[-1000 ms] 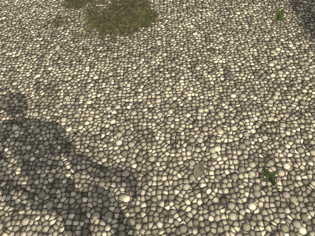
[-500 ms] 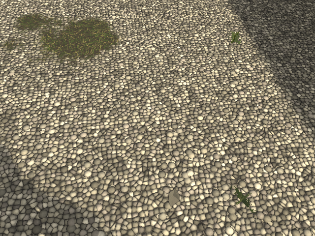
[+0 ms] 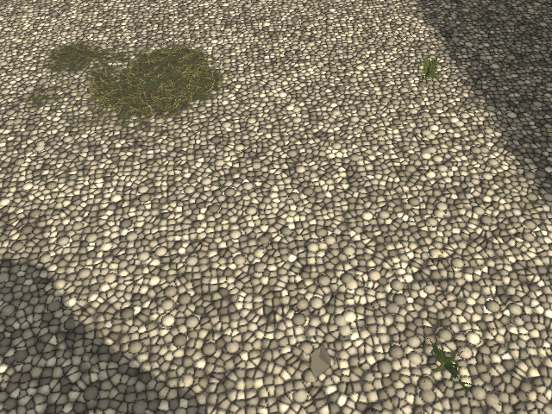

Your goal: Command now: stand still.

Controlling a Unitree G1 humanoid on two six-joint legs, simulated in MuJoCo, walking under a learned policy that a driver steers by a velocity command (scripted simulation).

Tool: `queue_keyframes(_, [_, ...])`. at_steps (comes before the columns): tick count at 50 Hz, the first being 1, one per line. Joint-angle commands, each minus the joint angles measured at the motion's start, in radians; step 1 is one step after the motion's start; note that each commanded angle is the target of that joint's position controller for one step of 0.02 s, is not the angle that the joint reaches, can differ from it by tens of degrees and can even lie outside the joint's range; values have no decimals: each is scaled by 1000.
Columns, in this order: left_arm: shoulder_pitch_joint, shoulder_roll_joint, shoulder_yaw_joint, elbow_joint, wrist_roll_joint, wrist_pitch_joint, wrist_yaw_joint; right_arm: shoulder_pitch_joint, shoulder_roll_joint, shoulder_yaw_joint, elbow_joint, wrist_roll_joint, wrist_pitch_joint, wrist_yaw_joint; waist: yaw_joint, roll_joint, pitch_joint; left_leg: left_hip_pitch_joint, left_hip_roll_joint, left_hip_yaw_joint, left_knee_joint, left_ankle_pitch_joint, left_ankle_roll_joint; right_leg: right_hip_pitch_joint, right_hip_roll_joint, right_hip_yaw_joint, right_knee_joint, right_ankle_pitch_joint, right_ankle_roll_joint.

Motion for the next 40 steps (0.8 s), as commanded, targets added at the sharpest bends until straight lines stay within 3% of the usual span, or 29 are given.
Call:
queue_keyframes(1, [40,96,13,-3,1,-4,3,79,-71,-7,10,0,-1,-3,-4,-15,2,-94,74,-54,-50,174,32,68,-145,147,-60,292,-17])
queue_keyframes(15, [86,65,2,59,1,3,-2,112,-39,11,55,-2,-9,-4,6,-12,37,-154,76,-61,-59,101,40,32,-132,150,-97,106,-7])
queue_keyframes(16, [96,63,2,63,2,4,-3,128,-35,12,59,-4,-9,-3,5,-16,18,-151,66,-55,-60,25,43,33,-123,149,-105,4,-10])
queue_keyframes(18, [102,97,16,60,1,14,-5,148,-43,6,54,-11,-7,1,2,-37,38,-189,26,-32,-9,-195,66,-19,-105,160,-98,-290,-38])
queue_keyframes(19, [109,105,23,55,3,20,-8,147,-41,5,44,-15,-6,4,3,-34,68,-230,19,-40,8,-295,84,-60,-105,174,-95,-436,-57])
queue_keyframes(21, [111,92,27,39,4,21,-16,156,-29,8,26,-17,-11,9,2,-26,133,-289,27,-77,20,-373,111,-127,-129,225,-88,-548,-86])
queue_keyframes(23, [78,74,27,11,4,9,-24,191,-34,5,21,-15,-26,12,-20,6,125,-235,59,-147,-21,-339,138,-185,-126,234,-41,-482,-88])
queue_keyframes(24, [26,63,25,-16,4,0,-30,234,-55,-3,27,-9,-35,12,-49,49,110,-148,98,-220,-93,-352,162,-254,-86,177,24,-401,-67])
queue_keyframes(25, [-44,45,22,-49,7,-13,-38,302,-96,-18,46,-4,-41,10,-85,122,106,-31,176,-348,-200,-405,200,-363,-19,70,155,-289,-34])
queue_keyframes(26, [-95,42,20,-81,21,-26,-46,309,-137,-36,56,-5,-44,7,-90,175,152,14,274,-444,-264,-405,234,-449,-9,-29,261,-186,-14])
queue_keyframes(27, [-126,71,28,-99,30,-36,-49,307,-127,-40,52,-10,-47,7,-96,135,169,12,307,-465,-281,-367,251,-495,-48,-17,340,-198,-10])
queue_keyframes(30, [-103,76,36,-130,20,-63,-64,274,-106,-43,44,-18,-66,9,-46,116,177,28,287,-377,-240,-156,238,-507,-98,6,361,-215,-12])
queue_keyframes(32, [-96,66,38,-146,14,-69,-74,237,-114,-47,28,-17,-77,11,-24,119,151,-30,244,-285,-201,-14,211,-376,-73,-31,276,-180,-13])
queue_keyframes(34, [42,46,43,-110,6,-70,-76,176,-125,-50,10,-5,-80,18,58,94,108,-211,185,-176,-99,118,170,-48,-12,-88,131,-61,-19])
queue_keyframes(35, [171,76,62,-63,3,-70,-67,174,-120,-47,6,-6,-86,23,109,40,51,-308,136,-117,48,261,145,173,23,-86,97,-47,-25])
queue_keyframes(36, [328,154,88,-31,16,-76,-51,161,-102,-39,-10,-4,-95,31,183,-89,-40,-432,58,-17,329,264,105,367,-124,104,14,-177,-60])
queue_keyframes(37, [463,280,112,-8,24,-73,-44,199,-16,-21,-56,4,-100,37,183,-360,-145,-620,-75,75,700,-168,62,464,-419,618,-195,-403,-170])
queue_keyframes(38, [379,206,90,-10,18,-60,-43,124,-77,-39,-72,-22,-95,44,131,-191,-55,-682,-27,-45,846,-194,91,330,-436,721,-247,-441,-192])
queue_keyframes(39, [243,178,78,-52,21,-61,-45,68,-60,-38,-93,-20,-95,54,78,-90,44,-717,32,-54,886,-87,108,227,-420,600,-227,-393,-184])
queue_keyframes(40, [165,148,68,-76,20,-69,-50,51,-48,-35,-95,-14,-100,62,49,-32,72,-685,63,-56,852,1,110,145,-374,484,-241,-244,-169])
